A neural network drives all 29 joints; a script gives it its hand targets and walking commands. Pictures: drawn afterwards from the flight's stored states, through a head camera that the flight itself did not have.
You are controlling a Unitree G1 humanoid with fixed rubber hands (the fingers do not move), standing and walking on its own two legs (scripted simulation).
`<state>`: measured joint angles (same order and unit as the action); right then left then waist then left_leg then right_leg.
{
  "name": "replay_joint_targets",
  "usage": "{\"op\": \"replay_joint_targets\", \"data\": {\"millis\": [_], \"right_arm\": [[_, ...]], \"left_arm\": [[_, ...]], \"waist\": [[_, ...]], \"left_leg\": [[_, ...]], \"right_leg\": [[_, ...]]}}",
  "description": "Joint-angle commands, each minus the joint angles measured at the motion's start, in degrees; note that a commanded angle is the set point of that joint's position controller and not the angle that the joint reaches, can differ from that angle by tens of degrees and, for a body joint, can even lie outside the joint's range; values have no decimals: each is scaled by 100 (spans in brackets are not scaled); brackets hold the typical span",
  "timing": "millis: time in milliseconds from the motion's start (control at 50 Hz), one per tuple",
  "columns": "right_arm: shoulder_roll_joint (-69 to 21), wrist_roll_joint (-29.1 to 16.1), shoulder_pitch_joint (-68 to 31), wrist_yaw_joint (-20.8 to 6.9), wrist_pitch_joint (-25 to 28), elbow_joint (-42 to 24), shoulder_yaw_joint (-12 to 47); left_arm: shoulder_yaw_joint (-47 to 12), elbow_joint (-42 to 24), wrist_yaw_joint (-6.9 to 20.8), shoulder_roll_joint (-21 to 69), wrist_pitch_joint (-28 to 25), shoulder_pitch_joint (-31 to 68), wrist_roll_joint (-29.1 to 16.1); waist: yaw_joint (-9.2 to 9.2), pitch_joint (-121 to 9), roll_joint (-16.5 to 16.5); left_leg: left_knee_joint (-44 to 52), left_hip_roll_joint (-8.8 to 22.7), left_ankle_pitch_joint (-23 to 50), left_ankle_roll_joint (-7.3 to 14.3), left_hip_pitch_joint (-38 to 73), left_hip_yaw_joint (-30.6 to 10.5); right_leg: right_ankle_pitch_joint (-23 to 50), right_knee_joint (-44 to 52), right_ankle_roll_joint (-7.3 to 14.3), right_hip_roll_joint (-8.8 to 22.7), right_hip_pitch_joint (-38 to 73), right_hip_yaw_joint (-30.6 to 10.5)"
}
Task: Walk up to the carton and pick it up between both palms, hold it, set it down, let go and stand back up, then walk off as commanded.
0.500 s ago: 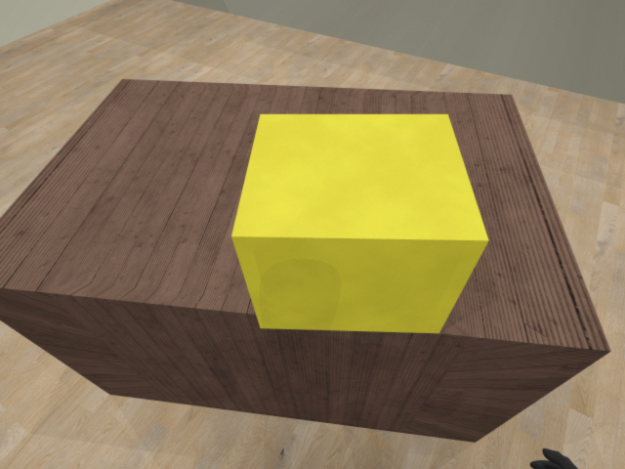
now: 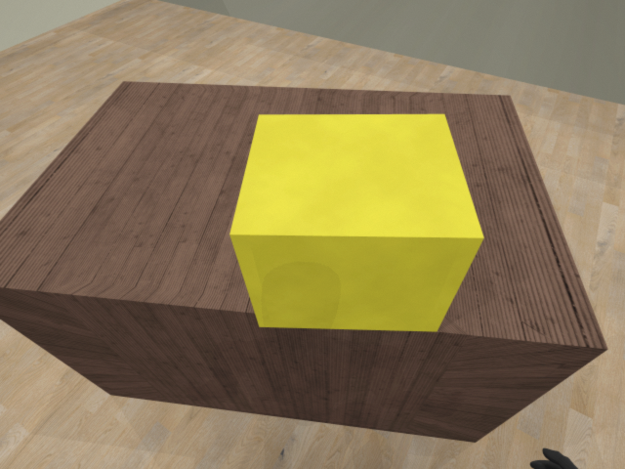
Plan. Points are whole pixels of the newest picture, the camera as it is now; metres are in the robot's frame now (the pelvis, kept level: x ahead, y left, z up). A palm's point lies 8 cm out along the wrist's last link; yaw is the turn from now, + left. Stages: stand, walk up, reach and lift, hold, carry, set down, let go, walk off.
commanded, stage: walk up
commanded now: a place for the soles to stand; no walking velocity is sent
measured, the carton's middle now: (348, 224) +0.46 -0.03 +0.03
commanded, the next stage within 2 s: reach and lift in 0.20 s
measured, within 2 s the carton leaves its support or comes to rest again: neither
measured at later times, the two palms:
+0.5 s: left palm (119, 446) +0.16 +0.28 -0.06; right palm out of the picture +0.13 -0.33 -0.10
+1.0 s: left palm (102, 430) +0.18 +0.29 -0.03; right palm (567, 449) +0.16 -0.28 -0.05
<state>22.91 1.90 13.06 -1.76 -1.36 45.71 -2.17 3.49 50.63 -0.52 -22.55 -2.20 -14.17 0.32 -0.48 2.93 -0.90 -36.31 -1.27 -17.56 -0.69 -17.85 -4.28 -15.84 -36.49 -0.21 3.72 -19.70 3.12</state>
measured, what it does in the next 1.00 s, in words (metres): stands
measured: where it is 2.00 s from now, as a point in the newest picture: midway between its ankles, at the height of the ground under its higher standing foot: outside the picture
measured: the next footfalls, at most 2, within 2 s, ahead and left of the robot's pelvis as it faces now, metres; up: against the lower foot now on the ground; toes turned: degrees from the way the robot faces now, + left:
none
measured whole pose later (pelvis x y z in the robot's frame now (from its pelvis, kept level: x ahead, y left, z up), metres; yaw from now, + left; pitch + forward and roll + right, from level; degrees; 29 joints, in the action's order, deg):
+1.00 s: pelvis +0.02 -0.01 +0.02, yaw -1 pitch +1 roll +0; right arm 16.0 -0.4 12.2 -4.0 10.4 38.8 -5.5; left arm 5.1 19.1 -1.2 -22.1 12.1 -14.2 -6.3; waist -1.0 2.3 1.2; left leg -23.5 1.0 -12.1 -2.3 -12.5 -3.9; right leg -9.6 -22.6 0.4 1.5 -14.1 3.1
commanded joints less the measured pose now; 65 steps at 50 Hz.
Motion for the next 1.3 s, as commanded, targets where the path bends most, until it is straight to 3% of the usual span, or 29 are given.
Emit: {"op": "replay_joint_targets", "data": {"millis": [0,80,180,200,220,260,320,400,460,520,580,760,900,1080,1280], "right_arm": [[1069,-155,-477,106,252,99,-170],[1034,-164,-465,103,244,83,-168],[1019,-151,-446,97,244,91,-172],[275,809,-2172,-12,1126,643,-979],[703,735,-1750,-154,1260,714,-1110],[916,619,-1686,-197,1286,594,-1155],[880,418,-1377,-202,1166,310,-1136],[608,186,-1056,-86,1170,-284,-874],[419,50,-897,18,1238,-989,-636],[319,-113,-702,114,1301,-1439,-433],[250,-246,-462,128,1337,-1659,-317],[52,-416,20,6,1367,-1904,-391],[50,-577,88,-180,1508,-2087,-591],[86,-900,106,-281,1799,-2390,-716],[68,-1272,339,-269,1813,-2972,-607]], "left_arm": [[117,-237,4,-1254,-89,439,-1],[130,-240,7,-1251,-95,446,7],[112,-247,6,-1228,-93,483,15],[149,-1567,-145,-1100,1185,2493,-147],[31,-1729,-270,-681,1758,2023,-116],[172,-2176,-245,-492,2150,1944,52],[429,-2740,-173,-592,2383,1767,156],[704,-2997,-91,-871,2478,1403,283],[750,-3115,-31,-975,2461,1136,208],[895,-3262,32,-1039,2328,912,144],[974,-3515,15,-982,2106,758,15],[722,-3946,-51,-690,1531,393,-540],[362,-4401,-223,-338,1143,137,-805],[98,-4638,-306,-100,682,-282,-1005],[108,-4987,-290,-186,166,-584,-1198]], "waist": [[9,-575,-73],[-1,-607,114],[10,-559,69],[207,-124,127],[306,-48,-291],[231,-187,-401],[153,-219,-333],[-119,-321,449],[-293,-516,943],[-385,-817,1066],[-409,-1113,903],[-206,-1226,596],[-93,-1245,142],[-11,-1367,73],[5,-1327,142]], "left_leg": [[916,619,292,433,-19,-605],[851,582,271,424,48,-551],[897,586,240,419,62,-559],[567,269,-1527,-79,-1603,998],[766,644,-1896,191,-2211,634],[857,832,-1605,366,-2855,866],[932,784,-1136,307,-2556,1044],[691,357,-328,150,-1447,1224],[592,60,239,115,-534,1161],[727,-87,697,182,-269,1098],[940,-129,964,179,-18,1079],[1636,-95,1165,70,503,982],[1903,10,1438,-129,605,850],[1793,-6,2032,-326,975,699],[1819,-73,2199,-290,989,705]], "right_leg": [[216,774,403,461,529,-772],[142,888,415,513,514,-805],[60,893,399,486,440,-829],[-1031,-350,31,-476,770,347],[-643,-873,85,-796,1551,446],[26,-1082,67,-780,2586,502],[270,-772,80,-764,2703,377],[251,55,97,-524,2362,-32],[516,557,35,-426,2118,-217],[1286,763,-124,-394,2448,-340],[1590,931,-174,-400,2589,-327],[999,1567,-76,-488,2530,-207],[915,1766,60,-562,2490,-169],[1348,1834,46,-630,2322,-111],[1420,1939,15,-611,2329,-215]]}}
